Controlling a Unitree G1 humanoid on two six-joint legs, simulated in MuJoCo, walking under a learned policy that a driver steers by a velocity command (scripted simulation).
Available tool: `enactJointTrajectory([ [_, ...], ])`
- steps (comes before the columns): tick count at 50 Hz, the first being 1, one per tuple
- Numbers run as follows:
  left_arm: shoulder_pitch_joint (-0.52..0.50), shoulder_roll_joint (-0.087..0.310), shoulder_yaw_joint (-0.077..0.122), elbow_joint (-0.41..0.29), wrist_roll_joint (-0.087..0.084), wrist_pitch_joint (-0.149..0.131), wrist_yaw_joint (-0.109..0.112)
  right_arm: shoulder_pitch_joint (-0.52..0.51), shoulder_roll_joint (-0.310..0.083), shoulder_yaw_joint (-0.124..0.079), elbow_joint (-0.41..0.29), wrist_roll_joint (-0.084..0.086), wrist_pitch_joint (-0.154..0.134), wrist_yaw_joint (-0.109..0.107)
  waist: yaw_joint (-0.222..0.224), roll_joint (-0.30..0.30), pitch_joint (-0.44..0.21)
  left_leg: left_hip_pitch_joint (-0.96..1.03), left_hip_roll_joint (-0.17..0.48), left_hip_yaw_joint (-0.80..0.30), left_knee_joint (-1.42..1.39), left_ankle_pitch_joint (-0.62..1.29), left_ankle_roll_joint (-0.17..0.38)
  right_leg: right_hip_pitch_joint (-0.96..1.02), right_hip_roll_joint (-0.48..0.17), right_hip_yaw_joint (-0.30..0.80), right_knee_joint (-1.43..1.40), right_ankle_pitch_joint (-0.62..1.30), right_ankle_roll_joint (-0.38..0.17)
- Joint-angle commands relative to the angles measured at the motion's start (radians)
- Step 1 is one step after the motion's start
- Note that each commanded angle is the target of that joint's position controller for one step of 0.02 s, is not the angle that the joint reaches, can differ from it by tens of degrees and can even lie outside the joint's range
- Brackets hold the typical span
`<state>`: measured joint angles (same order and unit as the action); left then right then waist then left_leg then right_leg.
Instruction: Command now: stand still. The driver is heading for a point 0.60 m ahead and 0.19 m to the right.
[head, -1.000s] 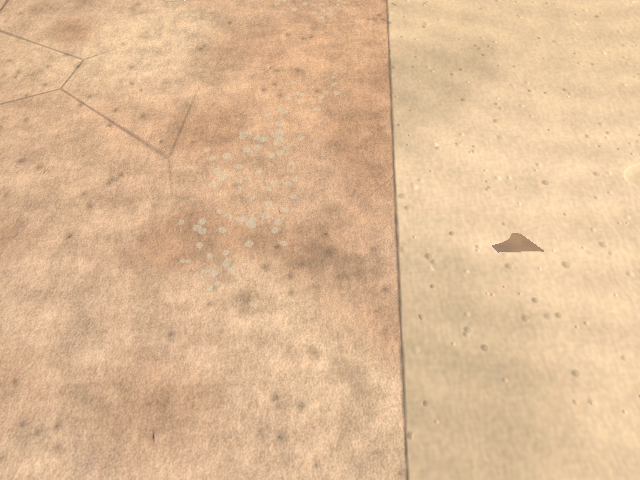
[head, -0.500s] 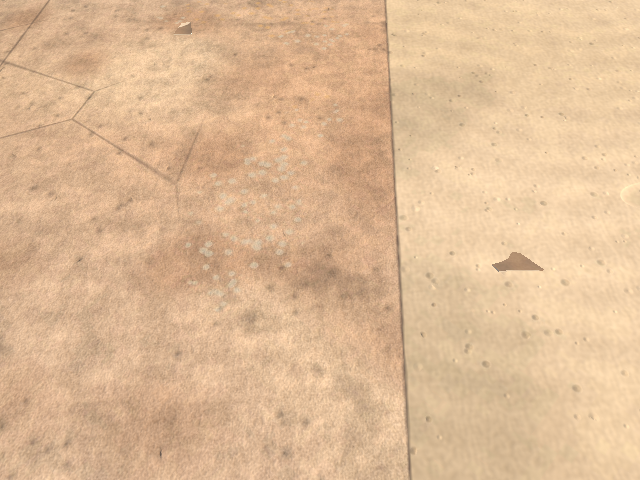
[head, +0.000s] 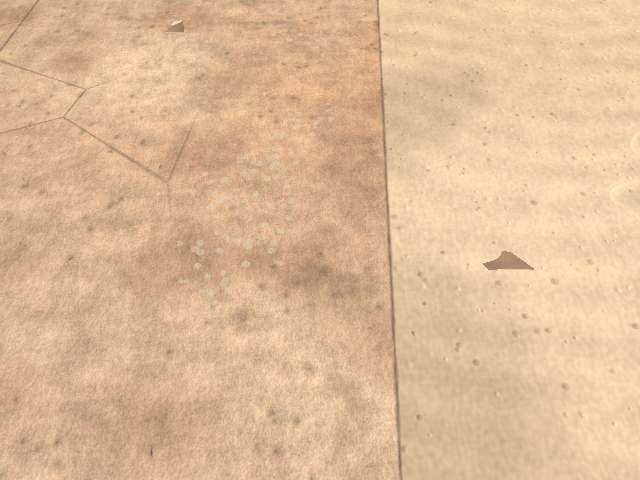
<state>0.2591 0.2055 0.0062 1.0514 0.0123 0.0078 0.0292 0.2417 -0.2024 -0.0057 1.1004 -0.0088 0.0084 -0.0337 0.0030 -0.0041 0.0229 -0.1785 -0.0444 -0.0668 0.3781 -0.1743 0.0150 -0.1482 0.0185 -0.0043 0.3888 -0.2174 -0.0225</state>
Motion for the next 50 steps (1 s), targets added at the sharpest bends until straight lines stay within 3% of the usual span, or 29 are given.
enactJointTrajectory([
  [1,0.035,0.087,0.013,-0.007,0.0,-0.009,0.005,0.034,-0.092,-0.013,-0.002,0.0,-0.006,-0.005,-0.001,0.0,0.028,-0.01,0.098,-0.093,-0.063,0.045,0.029,-0.04,-0.102,0.105,-0.085,0.017,-0.029],
  [19,0.086,0.038,0.004,0.063,0.001,-0.012,0.014,0.064,-0.042,-0.004,0.057,0.001,-0.008,-0.013,0.001,0.003,0.039,-0.008,0.099,-0.079,-0.048,0.081,0.026,-0.03,-0.098,0.099,-0.069,0.062,-0.029],
  [45,0.122,0.005,0.005,0.088,0.001,-0.016,0.019,0.109,-0.007,0.0,0.076,0.001,-0.008,-0.019,0.0,0.003,0.054,-0.006,0.102,-0.068,-0.035,0.094,0.019,-0.021,-0.097,0.1,-0.069,0.089,-0.034],
  [46,0.14,0.01,0.007,0.092,0.002,-0.014,0.018,0.122,-0.002,0.001,0.078,-0.002,-0.007,-0.018,0.005,-0.008,0.013,-0.001,0.077,-0.052,-0.028,-0.055,0.025,-0.006,-0.083,0.103,-0.088,-0.093,-0.041],
  [47,0.15,0.055,0.026,0.086,0.001,-0.006,0.016,0.117,-0.025,-0.011,0.064,-0.004,-0.001,-0.015,0.013,-0.045,0.022,-0.053,0.024,-0.011,0.048,-0.313,0.046,-0.016,-0.069,0.127,-0.087,-0.388,-0.073],
  [48,0.192,0.091,0.041,0.083,0.004,0.002,0.01,0.072,-0.045,-0.019,0.032,-0.019,0.004,-0.004,0.043,-0.078,0.078,-0.194,0.003,-0.005,0.125,-0.486,0.058,-0.021,-0.115,0.223,-0.133,-0.637,-0.118],
  [49,0.25,0.114,0.053,0.093,0.004,0.006,0.007,0.001,-0.012,-0.013,-0.016,-0.029,0.0,0.009,0.076,-0.158,0.134,-0.314,-0.013,0.058,0.254,-0.456,0.051,0.001,-0.215,0.37,-0.224,-0.785,-0.175],
  [50,0.238,0.11,0.06,0.089,0.002,0.002,0.008,-0.085,0.016,-0.005,-0.07,-0.033,-0.012,0.019,0.085,-0.196,0.207,-0.399,0.03,0.115,0.393,-0.275,0.036,-0.022,-0.327,0.48,-0.303,-0.74,-0.222],
])
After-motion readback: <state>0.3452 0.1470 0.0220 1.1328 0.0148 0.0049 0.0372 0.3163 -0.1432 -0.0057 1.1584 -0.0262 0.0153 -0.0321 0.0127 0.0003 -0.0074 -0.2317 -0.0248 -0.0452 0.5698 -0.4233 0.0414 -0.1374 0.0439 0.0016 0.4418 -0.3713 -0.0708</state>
